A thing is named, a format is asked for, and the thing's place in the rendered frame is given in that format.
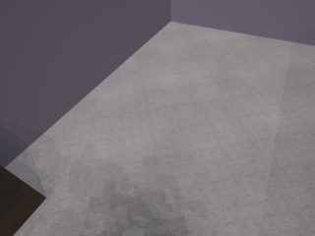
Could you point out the cabinet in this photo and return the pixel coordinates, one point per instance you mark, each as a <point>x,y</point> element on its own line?
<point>18,201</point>

